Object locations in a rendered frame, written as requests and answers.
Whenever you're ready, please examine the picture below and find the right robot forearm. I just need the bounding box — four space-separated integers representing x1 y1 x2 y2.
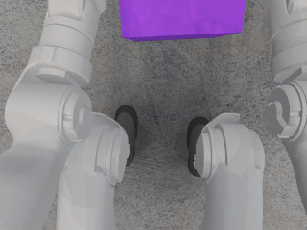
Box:
258 0 307 84

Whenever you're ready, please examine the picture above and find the robot right thigh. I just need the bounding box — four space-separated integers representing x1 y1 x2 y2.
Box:
197 123 264 230

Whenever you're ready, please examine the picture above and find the left robot forearm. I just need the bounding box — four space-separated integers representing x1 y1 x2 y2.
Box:
4 0 107 123

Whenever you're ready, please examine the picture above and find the right robot upper arm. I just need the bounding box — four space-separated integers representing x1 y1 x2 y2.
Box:
263 80 307 215

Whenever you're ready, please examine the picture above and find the left robot upper arm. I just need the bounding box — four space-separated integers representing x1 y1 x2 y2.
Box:
0 81 94 230

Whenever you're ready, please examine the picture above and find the right robot foot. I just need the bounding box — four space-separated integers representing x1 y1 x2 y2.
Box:
186 116 209 177

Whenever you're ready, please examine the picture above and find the carton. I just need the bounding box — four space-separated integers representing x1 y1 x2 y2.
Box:
119 0 246 42

